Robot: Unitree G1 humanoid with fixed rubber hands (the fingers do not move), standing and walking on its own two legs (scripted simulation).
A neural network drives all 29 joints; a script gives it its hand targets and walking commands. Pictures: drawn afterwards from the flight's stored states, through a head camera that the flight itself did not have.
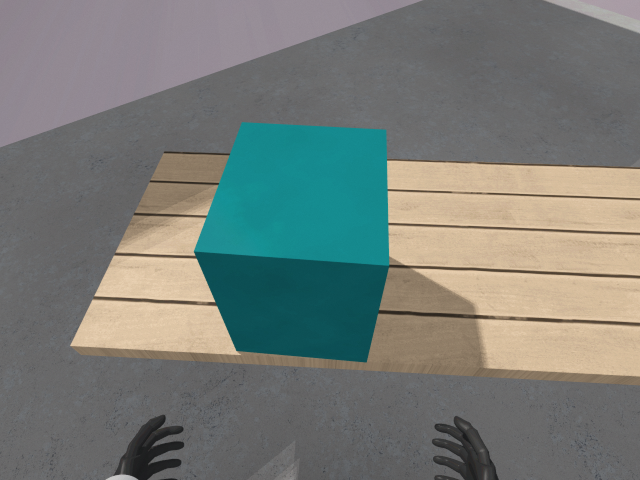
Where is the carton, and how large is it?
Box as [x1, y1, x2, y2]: [194, 122, 388, 362]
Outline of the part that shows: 242,122 194,249 195,255 236,350 366,362 388,268 385,130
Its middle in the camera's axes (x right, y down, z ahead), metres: -0.02 +0.01 +0.64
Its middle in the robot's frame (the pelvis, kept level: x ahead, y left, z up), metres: +0.47 +0.04 -0.03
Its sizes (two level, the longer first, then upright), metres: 0.258 0.227 0.287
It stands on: a table, 0.59 m high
